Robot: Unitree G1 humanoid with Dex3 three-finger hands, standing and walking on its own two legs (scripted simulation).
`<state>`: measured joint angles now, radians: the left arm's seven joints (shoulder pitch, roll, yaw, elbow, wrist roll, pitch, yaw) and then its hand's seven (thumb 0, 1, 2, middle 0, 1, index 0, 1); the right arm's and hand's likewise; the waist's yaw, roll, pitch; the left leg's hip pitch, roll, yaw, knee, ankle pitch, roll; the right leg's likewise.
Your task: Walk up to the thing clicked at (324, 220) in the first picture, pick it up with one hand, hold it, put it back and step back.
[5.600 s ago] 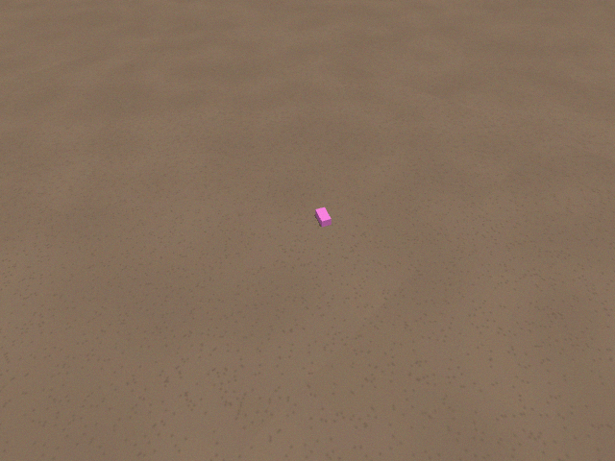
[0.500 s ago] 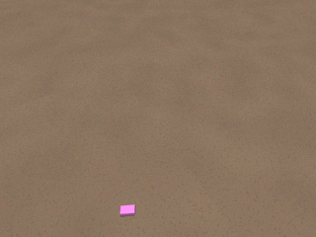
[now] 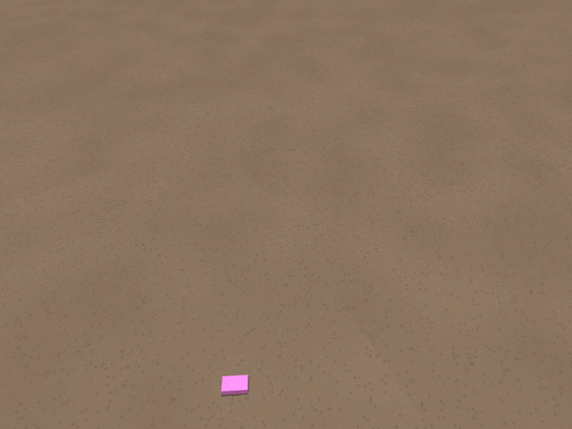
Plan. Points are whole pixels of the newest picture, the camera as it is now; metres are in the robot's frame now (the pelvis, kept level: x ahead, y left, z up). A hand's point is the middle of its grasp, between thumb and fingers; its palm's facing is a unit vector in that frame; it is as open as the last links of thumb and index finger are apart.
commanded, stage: walk up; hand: left
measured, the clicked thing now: (235, 384) +0.42 +0.21 -0.76
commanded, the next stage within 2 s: stand in 0.04 s
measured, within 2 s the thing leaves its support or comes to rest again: neither
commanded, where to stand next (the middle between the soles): +0.04 -0.04 m, yaw +2 degrees
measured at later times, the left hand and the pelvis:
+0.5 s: hand out of the picture +0.09 +0.25 -0.15, palm faces -0.02 -0.94 -0.35, open 7.4 cm; pelvis +0.01 +0.00 +0.00, yaw +0 degrees
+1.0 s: hand out of the picture +0.09 +0.25 -0.15, palm faces -0.01 -0.94 -0.35, open 7.4 cm; pelvis +0.02 +0.00 +0.00, yaw +1 degrees
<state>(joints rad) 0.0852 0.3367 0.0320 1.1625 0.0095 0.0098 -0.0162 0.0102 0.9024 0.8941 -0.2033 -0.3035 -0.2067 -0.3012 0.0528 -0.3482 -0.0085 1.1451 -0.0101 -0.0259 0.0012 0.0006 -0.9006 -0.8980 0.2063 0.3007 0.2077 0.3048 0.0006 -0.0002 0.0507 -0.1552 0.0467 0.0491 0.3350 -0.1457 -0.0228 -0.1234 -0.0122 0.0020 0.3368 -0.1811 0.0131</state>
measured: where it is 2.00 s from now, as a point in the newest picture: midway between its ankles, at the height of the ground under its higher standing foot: outside the picture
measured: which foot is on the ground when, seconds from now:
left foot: down 0.00-1.00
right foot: down 0.00-1.00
